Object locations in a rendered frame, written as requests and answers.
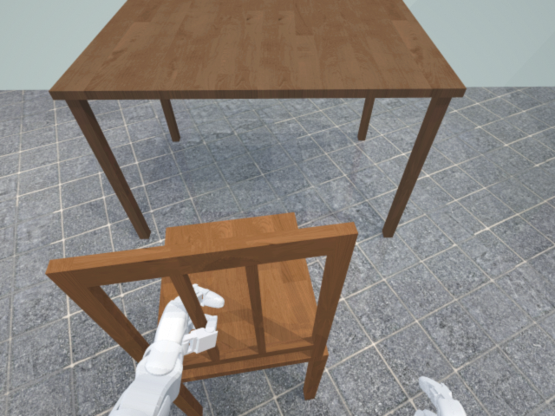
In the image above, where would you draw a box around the table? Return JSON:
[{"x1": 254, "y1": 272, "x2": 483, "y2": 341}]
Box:
[{"x1": 49, "y1": 0, "x2": 467, "y2": 239}]

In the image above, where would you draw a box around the chair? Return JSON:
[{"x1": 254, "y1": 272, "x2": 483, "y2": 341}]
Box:
[{"x1": 45, "y1": 212, "x2": 358, "y2": 416}]

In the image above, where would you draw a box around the left robot hand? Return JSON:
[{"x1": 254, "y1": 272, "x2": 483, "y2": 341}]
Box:
[{"x1": 154, "y1": 284, "x2": 225, "y2": 355}]

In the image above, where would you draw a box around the right robot hand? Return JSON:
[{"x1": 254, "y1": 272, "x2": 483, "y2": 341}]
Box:
[{"x1": 414, "y1": 376, "x2": 467, "y2": 416}]

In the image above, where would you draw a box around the robot left forearm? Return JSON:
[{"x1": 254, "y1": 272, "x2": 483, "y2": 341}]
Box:
[{"x1": 108, "y1": 341, "x2": 184, "y2": 416}]

